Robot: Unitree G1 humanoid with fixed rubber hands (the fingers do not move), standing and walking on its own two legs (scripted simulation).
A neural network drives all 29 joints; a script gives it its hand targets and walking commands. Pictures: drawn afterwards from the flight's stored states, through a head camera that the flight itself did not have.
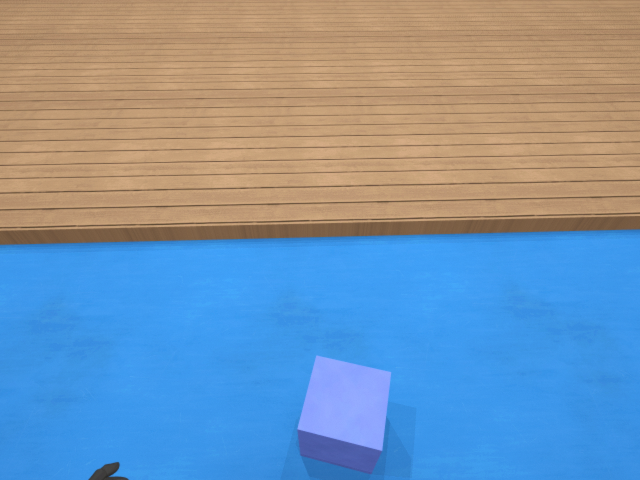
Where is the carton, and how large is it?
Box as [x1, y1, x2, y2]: [297, 355, 390, 473]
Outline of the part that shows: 316,355 297,428 300,455 371,473 382,447 390,372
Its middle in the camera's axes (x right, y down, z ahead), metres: +0.07 +0.48 +1.09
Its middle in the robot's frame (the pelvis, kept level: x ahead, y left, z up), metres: +0.43 -0.04 -0.66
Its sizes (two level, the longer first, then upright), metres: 0.210 0.200 0.250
